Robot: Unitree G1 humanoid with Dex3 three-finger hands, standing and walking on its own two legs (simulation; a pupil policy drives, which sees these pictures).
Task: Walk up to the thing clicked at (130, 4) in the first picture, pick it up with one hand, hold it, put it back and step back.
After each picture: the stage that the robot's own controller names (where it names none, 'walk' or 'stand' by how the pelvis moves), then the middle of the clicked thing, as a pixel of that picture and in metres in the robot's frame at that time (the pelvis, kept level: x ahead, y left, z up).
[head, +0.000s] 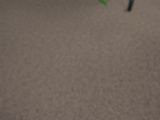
stand; (131, 2) +2.20 -0.71 -0.65
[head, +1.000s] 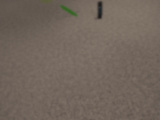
walk; (100, 10) +2.14 -0.15 -0.62
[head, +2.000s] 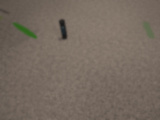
walk; (63, 29) +1.50 +0.29 -0.64
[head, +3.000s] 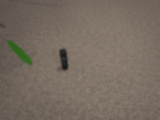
walk; (64, 60) +1.02 +0.25 -0.65
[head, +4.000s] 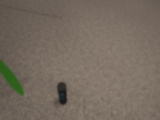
walk; (62, 94) +0.63 +0.17 -0.63
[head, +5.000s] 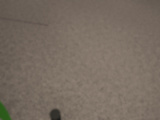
walk; out of the picture +0.42 +0.16 -0.64
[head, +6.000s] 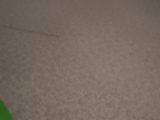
stand; out of the picture +0.37 +0.16 -0.65
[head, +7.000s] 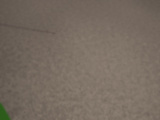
stand; out of the picture +0.37 +0.20 -0.65
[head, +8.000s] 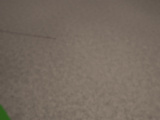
stand; out of the picture +0.37 +0.19 -0.66
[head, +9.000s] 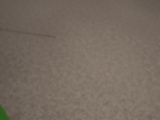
stand; out of the picture +0.36 +0.20 -0.66
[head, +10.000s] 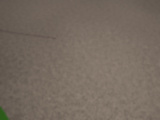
stand; out of the picture +0.36 +0.21 -0.66
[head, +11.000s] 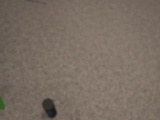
go down; (50, 109) +0.39 +0.19 -0.58
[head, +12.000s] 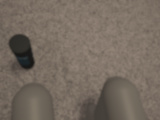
go down; (24, 54) +0.46 +0.21 -0.25
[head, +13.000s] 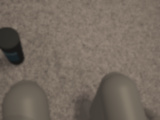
close in; (12, 49) +0.45 +0.22 -0.23
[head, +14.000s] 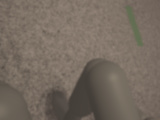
close; out of the picture +0.45 +0.26 -0.16
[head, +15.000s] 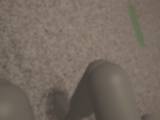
lift; out of the picture +0.42 +0.27 -0.16
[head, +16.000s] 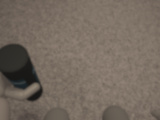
lift; (24, 78) +0.34 +0.19 +0.02
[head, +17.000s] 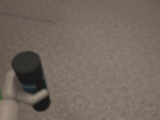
hold; (35, 86) +0.32 +0.17 +0.04
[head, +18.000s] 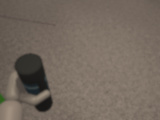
hold; (37, 87) +0.32 +0.17 +0.03
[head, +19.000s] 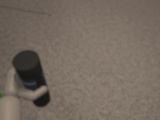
crouch; (35, 83) +0.34 +0.17 +0.01
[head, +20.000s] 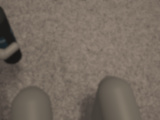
lower; (3, 40) +0.47 +0.21 -0.07
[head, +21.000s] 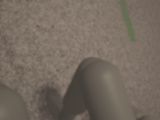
lower; out of the picture +0.45 +0.28 -0.18
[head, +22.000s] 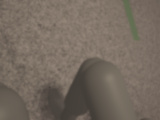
lower; out of the picture +0.45 +0.29 -0.17
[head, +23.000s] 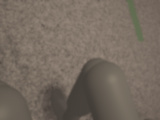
lower; out of the picture +0.44 +0.29 -0.17
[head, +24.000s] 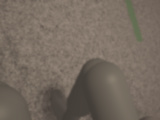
lower; out of the picture +0.44 +0.29 -0.17
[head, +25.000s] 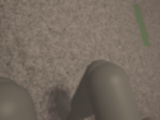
draw back; out of the picture +0.43 +0.26 -0.17
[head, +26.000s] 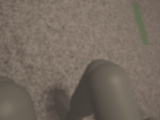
rise; out of the picture +0.41 +0.26 -0.17
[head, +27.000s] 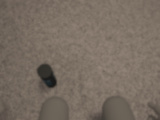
walk; (48, 77) +0.43 +0.19 -0.39
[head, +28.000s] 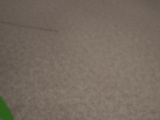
stand; out of the picture +0.37 +0.17 -0.60
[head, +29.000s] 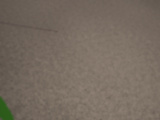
stand; out of the picture +0.37 +0.17 -0.60
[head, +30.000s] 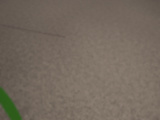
stand; out of the picture +0.39 +0.15 -0.65
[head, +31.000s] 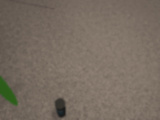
walk; (60, 108) +0.42 +0.12 -0.64
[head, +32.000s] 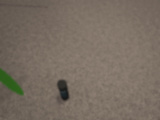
walk; (63, 90) +0.57 +0.18 -0.63
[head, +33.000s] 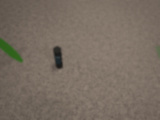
walk; (58, 58) +0.89 +0.21 -0.63
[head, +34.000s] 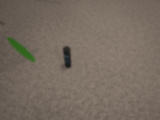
stand; (67, 57) +1.02 +0.18 -0.64
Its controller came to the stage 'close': yes
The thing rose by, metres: 0.67
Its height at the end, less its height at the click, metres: +0.00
